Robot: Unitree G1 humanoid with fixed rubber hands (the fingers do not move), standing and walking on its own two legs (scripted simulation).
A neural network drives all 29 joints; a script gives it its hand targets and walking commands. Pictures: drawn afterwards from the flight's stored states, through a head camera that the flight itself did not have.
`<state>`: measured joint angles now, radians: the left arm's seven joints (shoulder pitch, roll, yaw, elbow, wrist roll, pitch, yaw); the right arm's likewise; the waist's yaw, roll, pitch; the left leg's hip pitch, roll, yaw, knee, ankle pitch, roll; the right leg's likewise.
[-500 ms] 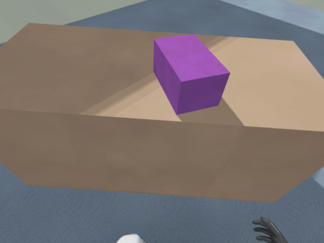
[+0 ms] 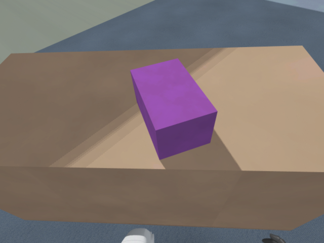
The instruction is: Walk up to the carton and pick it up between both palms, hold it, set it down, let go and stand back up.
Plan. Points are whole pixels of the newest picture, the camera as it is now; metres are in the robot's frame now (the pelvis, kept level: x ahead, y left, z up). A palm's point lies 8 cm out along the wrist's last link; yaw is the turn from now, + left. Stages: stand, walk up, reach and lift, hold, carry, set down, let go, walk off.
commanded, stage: walk up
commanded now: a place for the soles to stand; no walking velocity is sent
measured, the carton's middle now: (169, 105) +0.52 +0.00 +0.01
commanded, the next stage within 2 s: none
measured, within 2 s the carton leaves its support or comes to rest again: neither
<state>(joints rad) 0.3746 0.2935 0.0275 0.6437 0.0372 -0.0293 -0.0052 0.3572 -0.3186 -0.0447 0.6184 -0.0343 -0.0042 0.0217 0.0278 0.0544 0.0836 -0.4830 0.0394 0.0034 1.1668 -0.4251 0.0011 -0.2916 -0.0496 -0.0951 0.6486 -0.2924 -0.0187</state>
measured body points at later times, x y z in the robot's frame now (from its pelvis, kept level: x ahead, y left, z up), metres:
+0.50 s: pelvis +0.09 +0.01 +0.00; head +0.10 +0.02 +0.45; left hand +0.20 +0.28 -0.11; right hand +0.25 -0.25 -0.08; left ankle +0.16 +0.13 -0.72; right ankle +0.06 -0.12 -0.72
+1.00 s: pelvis +0.11 +0.01 +0.01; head +0.11 +0.01 +0.46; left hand +0.22 +0.26 -0.10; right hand +0.23 -0.26 -0.09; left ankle +0.16 +0.13 -0.72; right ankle +0.06 -0.12 -0.72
